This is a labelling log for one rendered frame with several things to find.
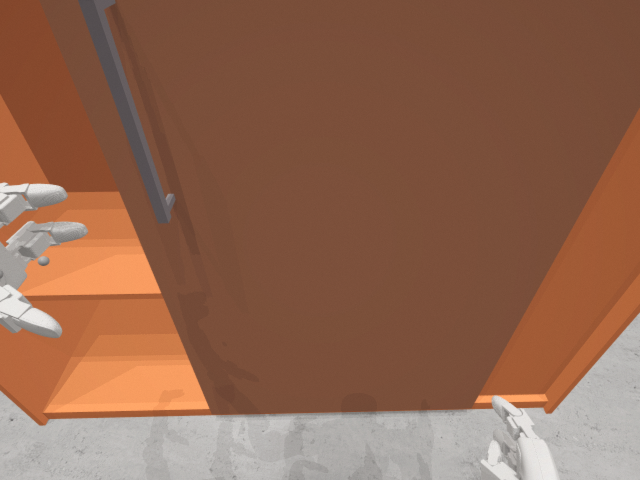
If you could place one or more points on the robot right hand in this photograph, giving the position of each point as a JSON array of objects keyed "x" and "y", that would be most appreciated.
[{"x": 528, "y": 459}]

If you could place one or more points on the handle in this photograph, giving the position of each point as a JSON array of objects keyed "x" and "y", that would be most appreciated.
[{"x": 96, "y": 20}]

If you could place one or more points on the wardrobe door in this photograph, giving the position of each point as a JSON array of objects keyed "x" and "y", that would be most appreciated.
[
  {"x": 597, "y": 263},
  {"x": 369, "y": 193}
]

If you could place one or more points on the robot left hand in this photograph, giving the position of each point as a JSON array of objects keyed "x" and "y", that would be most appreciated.
[{"x": 27, "y": 244}]

